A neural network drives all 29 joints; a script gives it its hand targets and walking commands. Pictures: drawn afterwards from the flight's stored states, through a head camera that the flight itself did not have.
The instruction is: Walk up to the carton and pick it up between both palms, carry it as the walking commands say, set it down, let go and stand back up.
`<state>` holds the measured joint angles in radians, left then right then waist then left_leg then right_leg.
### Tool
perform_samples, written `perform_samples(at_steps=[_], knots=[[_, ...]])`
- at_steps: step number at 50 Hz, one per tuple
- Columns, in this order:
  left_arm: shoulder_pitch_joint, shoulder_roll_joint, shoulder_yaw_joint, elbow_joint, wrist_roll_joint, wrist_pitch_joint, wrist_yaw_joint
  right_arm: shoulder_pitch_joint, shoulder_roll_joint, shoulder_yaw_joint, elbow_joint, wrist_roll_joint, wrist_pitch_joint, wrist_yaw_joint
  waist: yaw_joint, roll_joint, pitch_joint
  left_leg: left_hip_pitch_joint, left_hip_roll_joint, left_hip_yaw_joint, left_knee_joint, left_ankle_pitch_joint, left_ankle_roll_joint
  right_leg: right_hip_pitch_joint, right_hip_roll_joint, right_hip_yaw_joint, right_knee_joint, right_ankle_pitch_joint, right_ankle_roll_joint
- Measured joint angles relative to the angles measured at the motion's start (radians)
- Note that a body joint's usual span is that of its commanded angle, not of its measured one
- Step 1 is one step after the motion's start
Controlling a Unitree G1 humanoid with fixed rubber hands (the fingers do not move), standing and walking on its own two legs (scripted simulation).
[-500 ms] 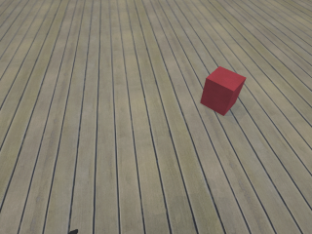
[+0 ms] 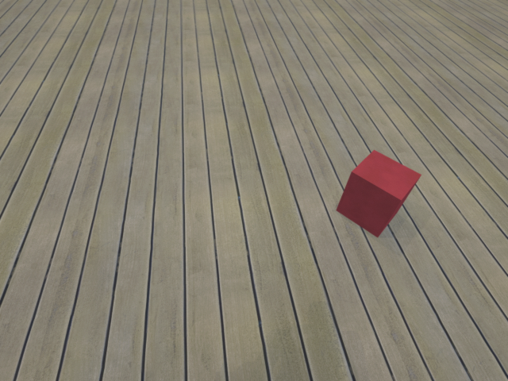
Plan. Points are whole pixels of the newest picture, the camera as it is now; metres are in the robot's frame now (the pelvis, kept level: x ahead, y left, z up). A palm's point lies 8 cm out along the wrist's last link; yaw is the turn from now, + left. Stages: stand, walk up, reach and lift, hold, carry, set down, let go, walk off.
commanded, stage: walk up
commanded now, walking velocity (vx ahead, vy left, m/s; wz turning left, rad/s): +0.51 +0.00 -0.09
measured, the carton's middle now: (375, 193) +1.07 -0.60 -0.63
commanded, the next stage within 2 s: none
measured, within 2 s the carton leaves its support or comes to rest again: neither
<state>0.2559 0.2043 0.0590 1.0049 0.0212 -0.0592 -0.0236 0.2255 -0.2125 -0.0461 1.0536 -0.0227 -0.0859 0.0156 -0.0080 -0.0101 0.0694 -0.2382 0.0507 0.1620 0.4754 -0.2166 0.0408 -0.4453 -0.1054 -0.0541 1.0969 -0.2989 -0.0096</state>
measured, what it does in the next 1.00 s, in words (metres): walks ahead, turning right: right foot, then left foot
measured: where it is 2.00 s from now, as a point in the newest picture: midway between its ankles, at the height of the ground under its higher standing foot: (317, 285)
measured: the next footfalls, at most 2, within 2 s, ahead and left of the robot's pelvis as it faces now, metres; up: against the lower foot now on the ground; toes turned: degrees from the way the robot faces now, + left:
right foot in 0.30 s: +0.27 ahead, -0.18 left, +0.00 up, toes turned -9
left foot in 0.72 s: +0.43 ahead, +0.05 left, +0.00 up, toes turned -1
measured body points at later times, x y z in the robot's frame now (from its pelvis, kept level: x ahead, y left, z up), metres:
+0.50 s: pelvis +0.22 -0.08 +0.00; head +0.25 -0.09 +0.45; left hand +0.27 +0.18 -0.13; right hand +0.29 -0.33 -0.15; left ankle +0.22 +0.07 -0.67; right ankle +0.23 -0.17 -0.74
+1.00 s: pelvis +0.34 -0.04 +0.01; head +0.36 -0.02 +0.46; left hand +0.51 +0.19 -0.13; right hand +0.24 -0.31 -0.11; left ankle +0.39 +0.05 -0.74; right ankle +0.30 -0.24 -0.63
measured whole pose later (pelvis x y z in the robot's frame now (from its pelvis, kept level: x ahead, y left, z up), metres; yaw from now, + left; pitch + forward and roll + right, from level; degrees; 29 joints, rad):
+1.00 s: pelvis +0.34 -0.04 +0.01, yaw -16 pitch -1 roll -4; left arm 0.19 0.28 0.08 0.91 0.04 0.02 -0.07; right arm 0.38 -0.26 -0.07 1.00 -0.03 -0.07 -0.01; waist -0.03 0.01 0.03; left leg -0.18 0.15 0.23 0.37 -0.17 0.01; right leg -0.57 -0.09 0.02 1.12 -0.08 0.03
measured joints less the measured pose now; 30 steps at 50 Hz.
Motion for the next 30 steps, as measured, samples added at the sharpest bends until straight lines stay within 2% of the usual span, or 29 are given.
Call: perform_samples(at_steps=[6, 11, 14, 16, 18, 19, 21, 25, 28, 30], knots=[[-0.163, 0.042, 0.008, -0.086, 0.001, 0.030, -0.028, 0.170, -0.016, -0.005, 0.070, -0.003, -0.008, -0.004, -0.077, 0.011, 0.001, 0.152, 0.002, 0.015, -0.130, -0.014, -0.021, -0.076, -0.031, -0.018, -0.275, 0.130, 0.018], [-0.258, 0.039, -0.004, -0.114, 0.001, 0.028, -0.035, 0.237, -0.007, -0.005, 0.067, -0.010, 0.000, -0.003, -0.124, 0.022, 0.007, 0.237, 0.013, 0.018, -0.174, -0.058, -0.057, -0.030, -0.010, -0.048, -0.462, 0.110, 0.020], [-0.282, 0.026, -0.015, -0.119, 0.006, 0.012, -0.027, 0.259, 0.001, -0.001, 0.059, -0.005, 0.009, -0.006, -0.135, 0.029, -0.009, 0.236, 0.031, 0.003, -0.107, -0.133, -0.084, 0.051, 0.014, -0.077, -0.574, 0.092, -0.004], [-0.281, 0.017, -0.007, -0.109, 0.012, -0.009, -0.009, 0.243, 0.006, 0.009, 0.046, -0.002, 0.019, -0.007, -0.120, 0.036, -0.005, 0.147, 0.053, -0.037, 0.125, -0.213, -0.058, 0.069, 0.027, -0.089, -0.583, 0.170, -0.031], [-0.244, 0.009, -0.007, -0.093, 0.009, -0.013, 0.005, 0.187, 0.007, 0.010, 0.013, 0.004, 0.023, -0.013, -0.097, 0.045, 0.010, 0.015, 0.049, -0.102, 0.421, -0.249, -0.029, 0.084, 0.041, -0.097, -0.551, 0.129, -0.034], [-0.215, 0.007, -0.009, -0.081, 0.007, -0.015, 0.009, 0.153, 0.004, 0.006, -0.003, 0.008, 0.022, -0.017, -0.083, 0.046, 0.014, -0.042, 0.044, -0.117, 0.520, -0.253, -0.024, 0.105, 0.047, -0.098, -0.561, 0.111, -0.034], [-0.153, 0.002, -0.008, -0.051, 0.001, -0.017, 0.014, 0.089, -0.006, 0.000, -0.032, 0.005, 0.026, -0.017, -0.052, 0.048, 0.019, -0.134, 0.049, -0.124, 0.612, -0.227, -0.026, 0.157, 0.057, -0.103, -0.600, 0.095, -0.033], [-0.034, 0.005, -0.013, -0.006, -0.010, -0.022, 0.025, -0.030, -0.033, -0.013, -0.072, -0.004, 0.062, -0.011, 0.018, 0.043, 0.023, -0.256, 0.071, -0.094, 0.587, -0.144, -0.047, 0.240, 0.066, -0.109, -0.652, 0.076, -0.032], [0.047, 0.004, -0.014, 0.019, -0.008, -0.020, 0.029, -0.114, -0.047, -0.011, -0.100, -0.006, 0.080, -0.003, 0.059, 0.039, 0.027, -0.293, 0.083, -0.075, 0.459, -0.075, -0.061, 0.283, 0.073, -0.107, -0.671, 0.055, -0.027], [0.090, -0.006, -0.018, 0.032, -0.001, -0.009, 0.032, -0.170, -0.051, -0.013, -0.119, -0.001, 0.085, -0.006, 0.090, 0.038, 0.034, -0.282, 0.071, -0.082, 0.346, -0.038, -0.072, 0.302, 0.079, -0.090, -0.679, 0.045, -0.019]])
